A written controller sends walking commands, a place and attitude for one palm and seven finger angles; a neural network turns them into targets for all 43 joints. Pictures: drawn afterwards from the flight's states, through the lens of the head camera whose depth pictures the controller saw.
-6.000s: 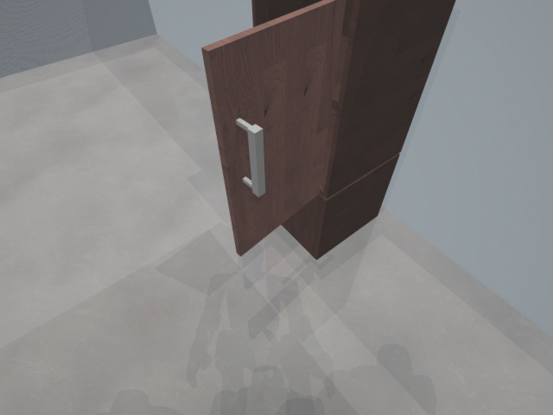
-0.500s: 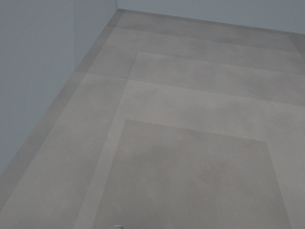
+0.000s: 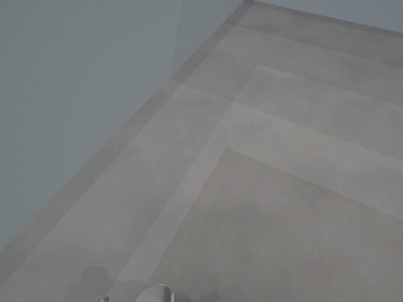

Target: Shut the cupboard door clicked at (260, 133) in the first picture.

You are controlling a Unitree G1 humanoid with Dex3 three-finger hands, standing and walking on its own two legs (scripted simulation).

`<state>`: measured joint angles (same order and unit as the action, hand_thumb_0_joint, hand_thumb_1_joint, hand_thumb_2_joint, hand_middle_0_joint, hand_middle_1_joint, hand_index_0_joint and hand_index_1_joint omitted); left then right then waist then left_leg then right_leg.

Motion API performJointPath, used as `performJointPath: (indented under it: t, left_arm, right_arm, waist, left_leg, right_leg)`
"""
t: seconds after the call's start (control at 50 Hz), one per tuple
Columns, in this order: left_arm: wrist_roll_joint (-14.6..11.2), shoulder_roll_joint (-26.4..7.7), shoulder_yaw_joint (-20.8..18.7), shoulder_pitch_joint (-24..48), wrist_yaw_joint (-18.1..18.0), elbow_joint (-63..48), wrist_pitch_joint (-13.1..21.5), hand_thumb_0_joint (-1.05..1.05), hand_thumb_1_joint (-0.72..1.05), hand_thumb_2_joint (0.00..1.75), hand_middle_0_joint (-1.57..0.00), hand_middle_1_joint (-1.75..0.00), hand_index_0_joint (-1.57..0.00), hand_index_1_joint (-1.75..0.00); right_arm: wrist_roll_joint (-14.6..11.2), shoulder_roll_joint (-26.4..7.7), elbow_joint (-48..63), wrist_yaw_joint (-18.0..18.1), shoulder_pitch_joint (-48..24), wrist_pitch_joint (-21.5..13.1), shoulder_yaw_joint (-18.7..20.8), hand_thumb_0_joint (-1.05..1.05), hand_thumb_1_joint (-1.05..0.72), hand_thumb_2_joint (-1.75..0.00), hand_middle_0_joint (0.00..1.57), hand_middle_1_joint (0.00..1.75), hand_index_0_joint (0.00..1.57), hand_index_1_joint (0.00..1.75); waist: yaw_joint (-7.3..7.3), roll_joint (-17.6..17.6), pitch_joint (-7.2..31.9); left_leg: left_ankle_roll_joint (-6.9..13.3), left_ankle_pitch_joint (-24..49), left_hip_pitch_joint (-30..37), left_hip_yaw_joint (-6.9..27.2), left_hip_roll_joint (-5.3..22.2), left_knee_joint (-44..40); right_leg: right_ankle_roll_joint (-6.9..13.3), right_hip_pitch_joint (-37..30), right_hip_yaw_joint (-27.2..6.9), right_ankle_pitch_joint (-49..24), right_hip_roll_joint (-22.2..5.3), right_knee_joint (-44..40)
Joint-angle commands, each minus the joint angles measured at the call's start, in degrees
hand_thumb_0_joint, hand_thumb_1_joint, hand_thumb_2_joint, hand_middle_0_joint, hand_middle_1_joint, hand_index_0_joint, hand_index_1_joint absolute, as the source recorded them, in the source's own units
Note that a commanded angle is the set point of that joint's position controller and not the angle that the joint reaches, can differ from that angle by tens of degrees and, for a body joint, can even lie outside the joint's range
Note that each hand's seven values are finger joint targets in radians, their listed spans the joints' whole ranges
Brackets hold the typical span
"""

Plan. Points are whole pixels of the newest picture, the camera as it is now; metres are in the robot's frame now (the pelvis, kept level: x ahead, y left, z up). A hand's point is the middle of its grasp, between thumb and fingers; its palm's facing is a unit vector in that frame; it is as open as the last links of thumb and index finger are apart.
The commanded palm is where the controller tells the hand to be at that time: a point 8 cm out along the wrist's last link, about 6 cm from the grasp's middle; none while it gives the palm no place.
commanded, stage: walk to a spot facing it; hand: left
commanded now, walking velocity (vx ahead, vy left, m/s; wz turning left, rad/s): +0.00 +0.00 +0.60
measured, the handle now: out of the picture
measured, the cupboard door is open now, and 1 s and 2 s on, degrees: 97 97 97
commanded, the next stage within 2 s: none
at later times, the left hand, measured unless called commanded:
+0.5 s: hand out of the picture +0.10 +0.20 -0.16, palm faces +0.29 -0.91 -0.31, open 7.4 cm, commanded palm none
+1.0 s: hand out of the picture +0.02 +0.17 -0.18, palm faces +0.61 -0.75 -0.25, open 7.4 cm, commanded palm none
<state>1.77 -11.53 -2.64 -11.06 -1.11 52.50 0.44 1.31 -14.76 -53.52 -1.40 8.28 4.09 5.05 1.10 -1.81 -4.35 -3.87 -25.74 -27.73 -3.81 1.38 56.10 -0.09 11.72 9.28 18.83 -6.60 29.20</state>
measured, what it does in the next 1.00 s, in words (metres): walks ahead, turning left: left foot, then right foot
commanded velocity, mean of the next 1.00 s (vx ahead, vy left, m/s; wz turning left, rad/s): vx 0.00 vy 0.00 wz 0.60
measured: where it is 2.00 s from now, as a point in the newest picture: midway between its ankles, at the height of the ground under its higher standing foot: outside the picture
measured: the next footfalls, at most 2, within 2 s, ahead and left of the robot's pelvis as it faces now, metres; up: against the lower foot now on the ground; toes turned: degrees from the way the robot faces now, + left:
left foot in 0.14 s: +0.05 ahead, +0.12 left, +0.00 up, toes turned +13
right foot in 0.48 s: +0.13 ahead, -0.15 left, +0.00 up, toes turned +14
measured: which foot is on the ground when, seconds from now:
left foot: up 0.00-0.12, down 0.14-0.48, up 0.50-0.80, down 0.82-1.00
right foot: down 0.00-0.14, up 0.16-0.46, down 0.48-0.82, up 0.84-1.00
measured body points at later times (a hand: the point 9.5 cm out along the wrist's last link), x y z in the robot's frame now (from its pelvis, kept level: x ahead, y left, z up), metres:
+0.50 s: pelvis +0.05 -0.05 -0.02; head +0.11 -0.04 +0.43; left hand +0.09 +0.24 -0.14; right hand +0.21 -0.26 -0.17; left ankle +0.01 +0.11 -0.73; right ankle +0.09 -0.16 -0.75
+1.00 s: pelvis +0.09 -0.05 -0.01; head +0.12 +0.00 +0.44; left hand -0.01 +0.21 -0.16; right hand +0.32 -0.20 -0.14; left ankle +0.02 +0.04 -0.74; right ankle +0.15 -0.18 -0.68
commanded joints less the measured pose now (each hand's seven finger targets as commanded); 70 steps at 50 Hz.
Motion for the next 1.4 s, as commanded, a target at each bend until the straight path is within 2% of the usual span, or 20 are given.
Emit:
performJointPath:
  t: [0.0,0.08,0.1,0.12,0.14,0.24,0.4,0.42,0.46,0.56,0.68,0.76,0.8,0.82,0.9,1.08,1.12,1.14,1.22,1.38]
  left_arm:
    - [-0.11,-12.17,-2.69,-6.15,-0.58,-1.90,0.91,0.00,0.90,0.90,-0.20,-0.30,-0.20,-0.30]
    - [-0.79,-13.37,-3.13,-2.91,-0.24,-2.80,0.77,0.00,0.90,0.90,-0.20,-0.30,-0.20,-0.30]
    - [-1.24,-12.32,-2.95,-2.22,0.01,-4.02,0.66,0.00,0.90,0.90,-0.20,-0.30,-0.20,-0.30]
    - [-1.73,-7.98,-1.78,-0.53,0.42,-6.73,0.33,0.00,0.90,0.90,-0.20,-0.30,-0.20,-0.30]
    - [-0.98,-9.05,-1.71,2.30,-0.22,-8.61,-0.83,0.00,0.90,0.90,-0.20,-0.30,-0.20,-0.30]
    - [-0.92,-7.59,-2.27,1.74,0.53,-5.54,-2.37,0.00,0.90,0.90,-0.20,-0.30,-0.20,-0.30]
    - [-1.13,-7.05,-2.25,-2.14,0.65,-5.91,-1.39,0.00,0.90,0.90,-0.20,-0.30,-0.20,-0.30]
    - [-0.98,-8.63,-2.81,-4.83,0.41,-5.48,-0.82,0.00,0.90,0.90,-0.20,-0.30,-0.20,-0.30]
    - [0.16,-17.64,-4.09,-6.48,-0.46,-5.89,-0.15,0.00,0.90,0.90,-0.20,-0.30,-0.20,-0.30]
    - [-0.35,-9.71,-2.04,0.83,-0.92,-7.39,0.13,0.00,0.90,0.90,-0.20,-0.30,-0.20,-0.30]
    - [-0.05,-12.25,-3.09,-4.34,-0.87,-4.52,0.35,0.00,0.90,0.90,-0.20,-0.30,-0.20,-0.30]
    - [-1.04,-12.62,-3.71,-2.23,-0.34,-4.53,0.11,0.00,0.90,0.90,-0.20,-0.30,-0.20,-0.30]
    - [-1.52,-6.61,-1.81,1.51,0.20,-8.89,-0.57,0.00,0.90,0.90,-0.20,-0.30,-0.20,-0.30]
    - [-0.81,-8.52,-1.95,5.21,-0.20,-9.84,-1.54,0.00,0.90,0.90,-0.20,-0.30,-0.20,-0.30]
    - [-0.95,-7.22,-2.39,3.23,0.44,-6.28,-2.29,0.00,0.90,0.90,-0.20,-0.30,-0.20,-0.30]
    - [-1.15,-7.48,-2.54,-3.11,0.57,-5.62,-1.23,0.00,0.90,0.90,-0.20,-0.30,-0.20,-0.30]
    - [0.18,-16.11,-4.30,-7.10,-0.45,-5.26,0.08,0.00,0.90,0.90,-0.20,-0.30,-0.20,-0.30]
    - [-0.16,-17.13,-3.79,-6.60,-0.54,-5.85,-0.08,0.00,0.90,0.90,-0.20,-0.30,-0.20,-0.30]
    - [-0.28,-10.08,-2.12,1.28,-0.94,-7.64,-0.11,0.00,0.90,0.90,-0.20,-0.30,-0.20,-0.30]
    - [-0.32,-13.23,-3.49,-3.73,-0.40,-4.55,-0.15,0.00,0.90,0.90,-0.20,-0.30,-0.20,-0.30]
  right_arm:
    - [-0.72,-0.52,6.58,-0.43,-6.06,-1.96,-1.29,0.00,-0.90,-0.90,0.20,0.30,0.20,0.30]
    - [-0.35,-4.07,5.94,-0.10,0.02,-2.37,-0.65,0.00,-0.90,-0.90,0.20,0.30,0.20,0.30]
    - [0.15,-8.26,4.95,0.12,4.82,-2.86,0.40,0.00,-0.90,-0.90,0.20,0.30,0.20,0.30]
    - [0.34,-15.20,4.50,0.47,9.83,-3.14,2.17,0.00,-0.90,-0.90,0.20,0.30,0.20,0.30]
    - [-0.40,-16.74,3.17,0.76,12.44,-2.54,2.24,0.00,-0.90,-0.90,0.20,0.30,0.20,0.30]
    - [0.03,-10.72,5.74,2.25,0.81,-3.18,0.75,0.00,-0.90,-0.90,0.20,0.30,0.20,0.30]
    - [0.04,-11.26,6.79,1.59,-2.71,-2.09,2.01,0.00,-0.90,-0.90,0.20,0.30,0.20,0.30]
    - [-0.36,-9.90,7.38,1.46,-3.64,-1.99,1.93,0.00,-0.90,-0.90,0.20,0.30,0.20,0.30]
    - [-0.82,-4.43,9.80,0.69,-3.42,-1.97,1.14,0.00,-0.90,-0.90,0.20,0.30,0.20,0.30]
    - [-0.52,-2.89,6.43,-0.18,-2.44,-0.79,0.30,0.00,-0.90,-0.90,0.20,0.30,0.20,0.30]
    - [-0.93,-1.00,6.91,-0.62,-5.29,-1.47,-0.93,0.00,-0.90,-0.90,0.20,0.30,0.20,0.30]
    - [-0.48,-4.34,5.49,-0.16,1.75,-2.36,-0.27,0.00,-0.90,-0.90,0.20,0.30,0.20,0.30]
    - [0.11,-15.13,4.40,0.56,9.59,-2.58,2.47,0.00,-0.90,-0.90,0.20,0.30,0.20,0.30]
    - [-0.06,-14.87,3.08,1.19,11.78,-2.41,2.46,0.00,-0.90,-0.90,0.20,0.30,0.20,0.30]
    - [0.15,-10.00,5.39,2.35,1.50,-3.04,1.02,0.00,-0.90,-0.90,0.20,0.30,0.20,0.30]
    - [-0.10,-10.75,6.60,1.58,-2.84,-1.92,2.06,0.00,-0.90,-0.90,0.20,0.30,0.20,0.30]
    - [-0.96,-3.94,8.79,0.92,-2.13,-1.99,1.07,0.00,-0.90,-0.90,0.20,0.30,0.20,0.30]
    - [-0.57,-5.34,9.45,0.63,-3.13,-1.86,1.21,0.00,-0.90,-0.90,0.20,0.30,0.20,0.30]
    - [-0.49,-3.43,6.58,-0.16,-2.12,-0.72,0.70,0.00,-0.90,-0.90,0.20,0.30,0.20,0.30]
    - [-0.85,-2.11,6.76,-0.50,-2.55,-1.82,-0.60,0.00,-0.90,-0.90,0.20,0.30,0.20,0.30]
  waist:
    - [-3.90,-9.91,7.11]
    - [0.40,-9.11,10.59]
    - [3.17,0.12,14.27]
    - [5.74,19.04,16.11]
    - [5.86,11.14,15.94]
    - [-0.02,10.95,7.28]
    - [-2.40,11.01,7.48]
    - [-3.95,7.36,7.75]
    - [-5.28,-18.17,7.78]
    - [-0.90,-11.92,5.54]
    - [-3.74,-9.81,7.72]
    - [0.81,-4.90,11.01]
    - [5.26,20.97,12.68]
    - [5.79,10.76,12.32]
    - [0.30,11.99,6.83]
    - [-3.13,10.11,6.51]
    - [-4.83,-14.98,7.85]
    - [-5.21,-14.51,7.37]
    - [-0.55,-11.90,4.32]
    - [-2.29,-8.84,7.36]
  left_leg:
    - [0.30,1.16,-1.21,-4.18,-1.06,-12.99]
    - [2.46,14.00,13.97,-5.20,-2.05,-27.95]
    - [5.55,32.29,27.50,0.91,4.46,-29.74]
    - [16.23,61.52,36.96,24.72,22.59,-30.04]
    - [20.08,59.47,33.85,24.70,26.28,-30.07]
    - [12.71,39.39,18.84,14.49,13.39,-33.71]
    - [10.14,27.46,8.78,17.21,9.16,-29.70]
    - [7.67,21.15,4.47,15.59,6.23,-25.72]
    - [1.41,-11.95,-7.18,4.11,-4.31,2.33]
    - [-0.21,-1.44,-4.14,2.69,0.97,9.36]
    - [0.37,-0.75,1.74,-2.44,-0.40,-12.27]
    - [2.62,15.46,17.48,-2.83,-0.47,-30.58]
    - [17.57,56.62,32.47,27.78,24.27,-33.66]
    - [19.60,51.32,30.52,26.65,24.65,-32.46]
    - [13.25,38.86,19.50,16.27,14.05,-34.24]
    - [9.23,24.57,7.23,17.66,7.86,-29.21]
    - [1.39,-3.38,-7.69,4.70,-4.96,-8.40]
    - [1.78,-11.53,-5.83,6.03,-3.32,5.33]
    - [0.25,-1.83,-3.61,3.95,0.56,10.79]
    - [1.14,5.71,9.53,-3.01,-1.64,-22.28]
  right_leg:
    - [5.25,-14.47,-4.64,-52.48,-13.07,-1.33]
    - [1.50,-8.70,0.33,-49.96,-11.93,9.74]
    - [-1.37,2.15,1.97,-37.13,-9.96,19.86]
    - [-5.52,20.10,1.55,13.27,-0.68,34.97]
    - [-4.66,22.23,-6.67,20.03,-0.03,40.72]
    - [-5.19,18.95,-9.18,6.89,0.78,35.37]
    - [-4.23,0.33,-5.11,-0.69,6.18,5.89]
    - [-3.87,-5.89,-6.32,-5.73,4.25,-2.58]
    - [7.29,-7.56,-31.02,-12.93,-22.52,-14.49]
    - [6.34,-4.03,-9.36,-31.70,-11.94,-7.60]
    - [6.28,-12.14,-5.77,-41.78,-13.85,-2.97]
    - [1.51,-5.25,-0.43,-37.60,-12.67,9.39]
    - [-5.35,22.06,-0.35,20.29,-0.34,33.13]
    - [-4.66,24.04,-7.14,19.34,-0.42,38.34]
    - [-4.94,20.33,-9.23,7.13,0.22,36.39]
    - [-3.97,-2.34,-4.97,-3.21,5.93,1.84]
    - [3.38,-13.52,-27.87,-9.98,-16.57,-13.38]
    - [8.93,-6.00,-29.39,-13.64,-22.75,-13.93]
    - [6.65,-1.62,-11.27,-25.78,-12.31,-9.18]
    - [3.87,-6.58,-4.30,-32.85,-13.25,0.41]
